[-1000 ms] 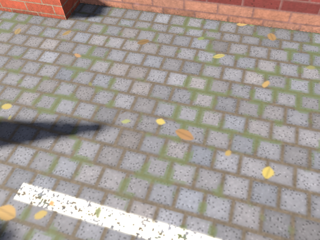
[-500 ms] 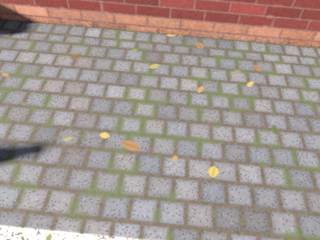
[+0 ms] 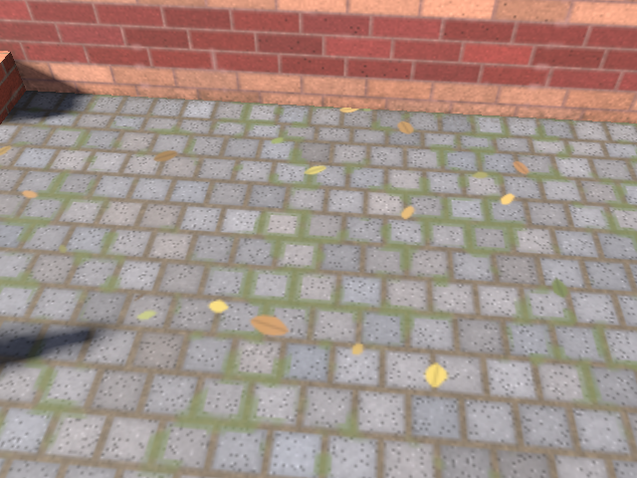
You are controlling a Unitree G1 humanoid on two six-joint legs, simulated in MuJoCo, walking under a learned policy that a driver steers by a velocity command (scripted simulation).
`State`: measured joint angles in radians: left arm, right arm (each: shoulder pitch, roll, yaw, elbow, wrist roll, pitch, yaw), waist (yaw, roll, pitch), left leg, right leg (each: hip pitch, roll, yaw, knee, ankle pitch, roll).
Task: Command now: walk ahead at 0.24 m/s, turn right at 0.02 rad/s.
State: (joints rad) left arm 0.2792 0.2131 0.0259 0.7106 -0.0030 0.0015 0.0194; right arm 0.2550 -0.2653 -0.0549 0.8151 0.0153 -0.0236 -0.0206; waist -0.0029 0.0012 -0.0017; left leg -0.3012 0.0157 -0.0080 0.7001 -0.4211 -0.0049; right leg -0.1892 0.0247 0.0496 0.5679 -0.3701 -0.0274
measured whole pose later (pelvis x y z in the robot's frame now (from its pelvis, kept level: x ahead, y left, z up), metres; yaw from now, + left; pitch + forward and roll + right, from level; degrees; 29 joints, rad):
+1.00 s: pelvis +0.47 +0.00 +0.01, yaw +7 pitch +1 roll -3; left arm 0.31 0.27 0.05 0.86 0.00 -0.10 -0.01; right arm 0.15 -0.27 -0.04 0.74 0.02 -0.05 0.02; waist 0.07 0.04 0.02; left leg -0.69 0.10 -0.05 0.69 0.09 0.01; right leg 0.05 0.07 -0.16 0.19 -0.26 -0.04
